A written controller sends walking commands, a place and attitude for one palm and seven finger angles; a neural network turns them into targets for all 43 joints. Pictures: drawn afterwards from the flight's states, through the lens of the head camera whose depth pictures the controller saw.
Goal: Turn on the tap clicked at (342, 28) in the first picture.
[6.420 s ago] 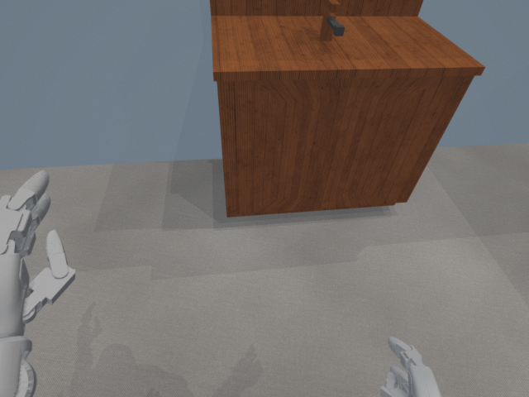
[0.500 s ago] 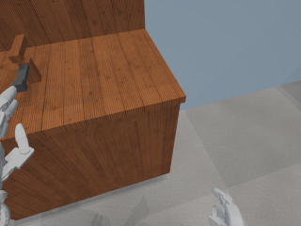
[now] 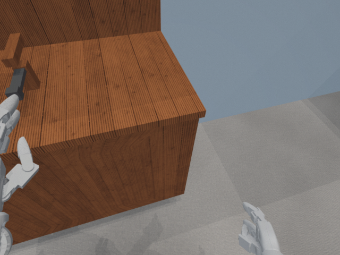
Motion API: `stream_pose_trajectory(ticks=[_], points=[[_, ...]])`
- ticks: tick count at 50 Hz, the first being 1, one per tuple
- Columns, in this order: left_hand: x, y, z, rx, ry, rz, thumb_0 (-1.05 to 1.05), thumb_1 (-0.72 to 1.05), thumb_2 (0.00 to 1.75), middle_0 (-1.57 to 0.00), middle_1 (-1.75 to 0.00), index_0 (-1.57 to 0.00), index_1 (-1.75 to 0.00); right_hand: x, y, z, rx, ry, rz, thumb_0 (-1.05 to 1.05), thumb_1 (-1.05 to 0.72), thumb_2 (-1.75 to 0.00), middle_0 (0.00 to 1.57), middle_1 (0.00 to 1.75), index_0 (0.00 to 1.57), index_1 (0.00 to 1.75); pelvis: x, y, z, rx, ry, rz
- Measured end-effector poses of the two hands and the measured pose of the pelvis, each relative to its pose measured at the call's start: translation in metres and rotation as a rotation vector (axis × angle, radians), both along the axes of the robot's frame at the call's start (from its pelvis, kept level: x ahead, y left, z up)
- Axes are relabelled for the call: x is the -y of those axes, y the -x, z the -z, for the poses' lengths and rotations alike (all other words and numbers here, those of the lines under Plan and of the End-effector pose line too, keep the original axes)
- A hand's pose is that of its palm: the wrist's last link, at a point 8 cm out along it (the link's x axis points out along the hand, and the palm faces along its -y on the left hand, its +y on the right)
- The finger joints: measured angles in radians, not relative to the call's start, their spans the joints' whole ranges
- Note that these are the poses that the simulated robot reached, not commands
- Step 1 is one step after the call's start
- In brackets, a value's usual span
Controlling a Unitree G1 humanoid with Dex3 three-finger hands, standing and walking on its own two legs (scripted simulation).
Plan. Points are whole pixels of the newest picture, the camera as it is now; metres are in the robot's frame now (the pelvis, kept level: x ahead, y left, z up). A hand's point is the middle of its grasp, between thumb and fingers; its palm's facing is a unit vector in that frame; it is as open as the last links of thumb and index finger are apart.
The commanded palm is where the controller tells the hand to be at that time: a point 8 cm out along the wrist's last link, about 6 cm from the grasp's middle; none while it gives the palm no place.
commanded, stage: come to a stop and stand still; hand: left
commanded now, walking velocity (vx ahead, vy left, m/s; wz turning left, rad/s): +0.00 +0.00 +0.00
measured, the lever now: (14, 93) +0.45 +0.44 +0.10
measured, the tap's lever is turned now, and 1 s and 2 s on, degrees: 0 0 0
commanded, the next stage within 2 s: look again from close up in 0.62 s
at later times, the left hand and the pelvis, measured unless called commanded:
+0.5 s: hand (38, 201) +0.17 +0.22 +0.16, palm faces +0.38 -0.85 -0.37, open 7.4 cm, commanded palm +0.12 +0.26 +0.18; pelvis -0.05 -0.02 +0.00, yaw +0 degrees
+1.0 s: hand (18, 186) +0.19 +0.26 +0.15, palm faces +0.30 -0.88 -0.38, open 7.4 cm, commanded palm +0.14 +0.31 +0.18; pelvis -0.03 +0.03 +0.01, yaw -1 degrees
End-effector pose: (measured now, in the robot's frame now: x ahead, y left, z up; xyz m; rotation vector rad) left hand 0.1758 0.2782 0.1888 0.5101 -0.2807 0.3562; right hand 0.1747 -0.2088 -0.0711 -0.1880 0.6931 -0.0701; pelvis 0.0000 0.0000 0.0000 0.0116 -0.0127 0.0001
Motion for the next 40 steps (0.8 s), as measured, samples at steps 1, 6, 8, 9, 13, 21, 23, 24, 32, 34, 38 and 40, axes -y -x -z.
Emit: stream_pose_trajectory(ticks=[1,6,8,9,13,21,23,24,32,34,38,40], points=[[0.004,0.003,0.000,-0.005,0.002,-0.001,0.01,0.89,0.90,-0.21,-0.30,-0.21,-0.31,0.000,0.003,0.002,-0.002,-0.012,-0.003,0.01,-0.91,-0.90,0.20,0.30,0.20,0.30,0.003,0.003,0.000,0.006,0.008,-0.002],[0.021,0.018,0.005,-0.043,0.045,-0.005,0.01,0.89,0.90,-0.21,-0.30,-0.21,-0.31,0.011,0.025,0.014,-0.041,-0.037,0.013,0.01,-0.90,-0.90,0.20,0.30,0.20,0.30,0.013,0.013,0.000,0.003,0.015,0.004],[0.023,0.022,0.007,-0.049,0.057,-0.006,0.01,0.89,0.90,-0.21,-0.30,-0.21,-0.31,0.019,0.036,0.017,-0.065,-0.023,0.027,0.01,-0.90,-0.90,0.20,0.30,0.20,0.30,0.015,0.016,0.000,0.003,0.011,0.005],[0.024,0.023,0.008,-0.047,0.060,-0.006,0.01,0.89,0.90,-0.21,-0.30,-0.21,-0.31,0.022,0.041,0.018,-0.075,-0.013,0.034,0.01,-0.90,-0.90,0.20,0.30,0.20,0.30,0.015,0.018,0.000,0.003,0.011,0.003],[0.020,0.030,0.008,-0.019,0.060,-0.004,0.01,0.89,0.90,-0.22,-0.30,-0.22,-0.31,0.036,0.060,0.020,-0.110,0.034,0.062,0.01,-0.91,-0.90,0.20,0.30,0.20,0.30,0.016,0.025,0.002,0.014,0.018,-0.009],[0.017,0.043,0.017,-0.051,0.076,-0.013,0.01,0.89,0.90,-0.21,-0.30,-0.21,-0.31,0.048,0.081,0.008,-0.093,0.070,0.080,0.01,-0.91,-0.90,0.20,0.30,0.20,0.30,0.017,0.041,-0.003,0.012,0.016,0.007],[0.018,0.045,0.017,-0.048,0.079,-0.006,0.01,0.89,0.90,-0.21,-0.30,-0.21,-0.31,0.048,0.083,0.007,-0.086,0.072,0.078,0.01,-0.91,-0.90,0.20,0.30,0.20,0.30,0.017,0.044,-0.003,0.012,0.018,0.007],[0.019,0.046,0.017,-0.046,0.081,-0.002,0.01,0.89,0.90,-0.21,-0.30,-0.21,-0.31,0.047,0.083,0.007,-0.083,0.072,0.077,0.01,-0.91,-0.90,0.20,0.30,0.20,0.30,0.016,0.045,-0.003,0.012,0.020,0.007],[0.011,0.049,0.014,-0.046,0.070,-0.002,0.01,0.89,0.90,-0.21,-0.30,-0.21,-0.31,0.033,0.083,0.007,-0.077,0.056,0.069,0.01,-0.91,-0.90,0.20,0.30,0.20,0.30,0.009,0.047,-0.004,0.009,0.024,0.006],[0.007,0.048,0.015,-0.050,0.070,-0.012,0.01,0.89,0.90,-0.21,-0.30,-0.21,-0.31,0.028,0.081,0.007,-0.078,0.048,0.062,0.01,-0.91,-0.90,0.20,0.30,0.20,0.30,0.008,0.046,-0.004,0.008,0.024,0.006],[-0.011,0.038,0.000,-0.007,-0.046,-0.014,0.01,0.88,0.90,-0.22,-0.30,-0.22,-0.31,0.017,0.078,0.008,-0.081,0.055,0.009,0.01,-0.91,-0.90,0.20,0.30,0.20,0.30,0.007,0.048,-0.003,0.002,0.029,-0.007],[-0.033,0.028,-0.011,0.068,-0.063,-0.036,0.01,0.88,0.90,-0.22,-0.30,-0.22,-0.31,0.012,0.076,0.009,-0.086,0.047,-0.017,0.01,-0.91,-0.90,0.20,0.30,0.20,0.30,0.005,0.051,-0.002,0.000,0.033,0.001]])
